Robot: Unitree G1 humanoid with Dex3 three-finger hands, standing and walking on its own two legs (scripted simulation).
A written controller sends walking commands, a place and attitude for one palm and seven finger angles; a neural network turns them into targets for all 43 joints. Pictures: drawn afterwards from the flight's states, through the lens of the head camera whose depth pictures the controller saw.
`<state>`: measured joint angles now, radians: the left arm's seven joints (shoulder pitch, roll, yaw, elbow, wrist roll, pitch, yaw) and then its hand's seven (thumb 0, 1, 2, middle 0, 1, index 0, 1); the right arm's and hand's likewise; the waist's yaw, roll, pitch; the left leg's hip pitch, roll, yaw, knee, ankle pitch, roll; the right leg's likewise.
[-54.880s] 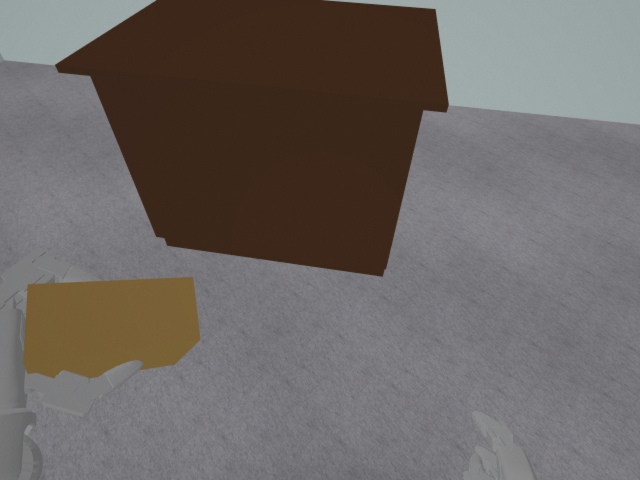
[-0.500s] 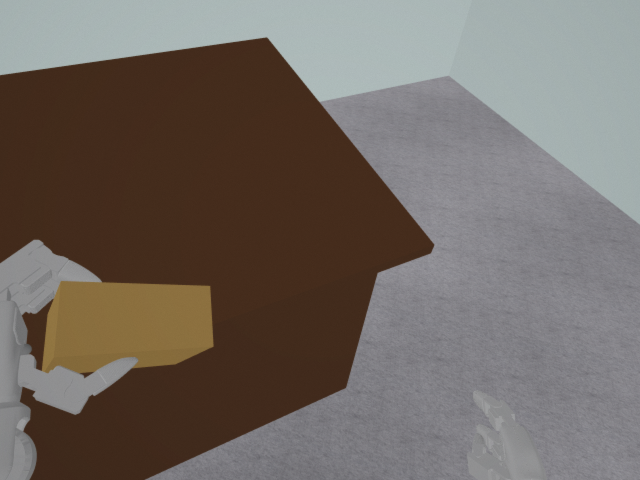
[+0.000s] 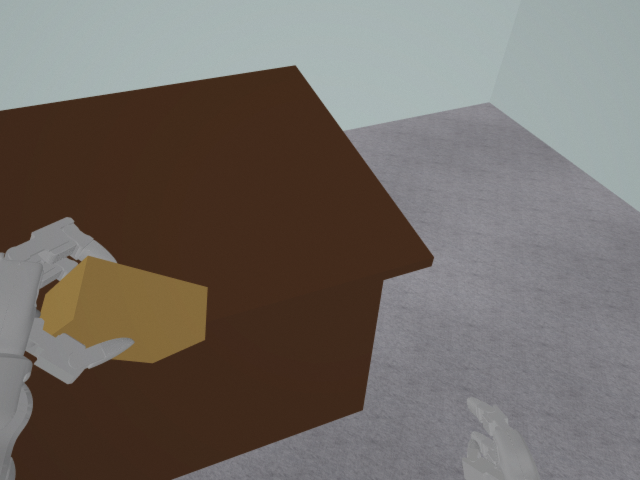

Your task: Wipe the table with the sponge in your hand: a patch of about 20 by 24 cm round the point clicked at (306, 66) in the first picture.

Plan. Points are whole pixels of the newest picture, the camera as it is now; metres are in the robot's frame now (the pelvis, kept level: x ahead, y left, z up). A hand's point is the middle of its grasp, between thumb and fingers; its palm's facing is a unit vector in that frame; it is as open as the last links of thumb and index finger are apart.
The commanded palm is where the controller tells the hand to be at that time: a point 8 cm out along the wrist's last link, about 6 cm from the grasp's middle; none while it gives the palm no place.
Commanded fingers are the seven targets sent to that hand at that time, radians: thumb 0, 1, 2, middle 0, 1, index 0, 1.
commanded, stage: turn the palm down, sponge in hand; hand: left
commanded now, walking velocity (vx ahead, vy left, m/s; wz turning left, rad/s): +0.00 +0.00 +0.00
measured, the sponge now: (144, 320) +0.24 +0.23 +0.11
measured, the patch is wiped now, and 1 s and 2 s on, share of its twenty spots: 1.00 1.00 1.00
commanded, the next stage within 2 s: move the sponge above the wiping area in 1.82 s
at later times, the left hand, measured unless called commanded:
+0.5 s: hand (60, 286) +0.23 +0.27 +0.19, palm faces +0.35 -0.44 -0.82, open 10.1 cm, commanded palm +0.19 +0.29 +0.24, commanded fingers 0.00 0.10 1.30 -1.20 -1.60 -1.20 -1.60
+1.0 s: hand (36, 271) +0.23 +0.29 +0.21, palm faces +0.26 -0.23 -0.94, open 10.1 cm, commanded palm +0.18 +0.29 +0.27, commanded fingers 0.00 0.10 1.30 -1.20 -1.60 -1.20 -1.60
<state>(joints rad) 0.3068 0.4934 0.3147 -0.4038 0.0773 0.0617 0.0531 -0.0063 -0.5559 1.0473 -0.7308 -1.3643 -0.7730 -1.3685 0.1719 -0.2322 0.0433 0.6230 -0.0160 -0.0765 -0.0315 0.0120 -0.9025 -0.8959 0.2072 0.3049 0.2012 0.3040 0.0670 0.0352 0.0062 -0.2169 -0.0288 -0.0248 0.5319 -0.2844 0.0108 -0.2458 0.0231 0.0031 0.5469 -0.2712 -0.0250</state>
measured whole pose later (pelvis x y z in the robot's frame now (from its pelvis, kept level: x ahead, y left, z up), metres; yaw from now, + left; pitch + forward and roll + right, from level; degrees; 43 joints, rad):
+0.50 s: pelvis +0.01 -0.02 +0.00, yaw +1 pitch -2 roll +1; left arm 0.27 0.61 0.33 -0.42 0.26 0.23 0.01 0.00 -0.56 1.05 -0.73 -1.37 -0.77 -1.37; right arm 0.17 -0.29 0.00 0.64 0.03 -0.08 -0.10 0.01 -0.91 -0.90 0.20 0.30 0.20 0.30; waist 0.10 0.09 -0.01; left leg -0.20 -0.01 -0.05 0.53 -0.30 -0.02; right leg -0.23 0.04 -0.02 0.55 -0.29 -0.05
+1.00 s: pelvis -0.01 +0.01 +0.01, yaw +0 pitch -4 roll +0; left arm 0.08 0.63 0.12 -0.45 0.59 0.49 -0.10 0.00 -0.56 1.04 -0.73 -1.37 -0.78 -1.37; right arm 0.03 -0.28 0.07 0.64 0.03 0.01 -0.09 0.01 -0.90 -0.90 0.21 0.30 0.20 0.30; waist 0.13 0.12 0.01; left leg -0.12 -0.05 -0.02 0.41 -0.22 0.03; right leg -0.15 0.00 0.01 0.43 -0.21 -0.01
